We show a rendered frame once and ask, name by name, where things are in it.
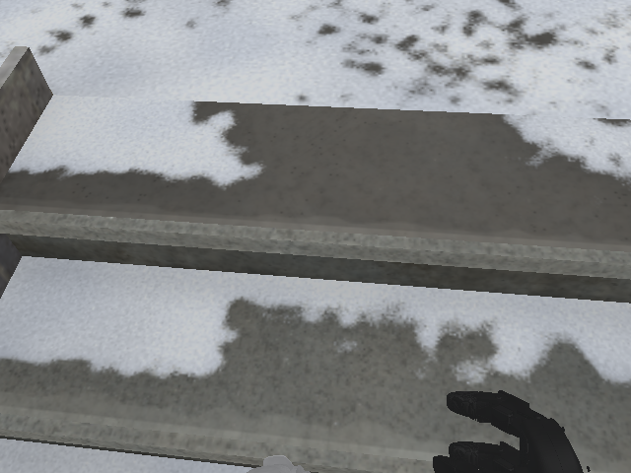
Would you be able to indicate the left robot shin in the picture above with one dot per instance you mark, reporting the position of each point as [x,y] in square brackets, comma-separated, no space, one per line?
[277,459]

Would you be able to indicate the robot right hand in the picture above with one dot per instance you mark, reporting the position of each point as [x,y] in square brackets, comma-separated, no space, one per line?
[544,447]

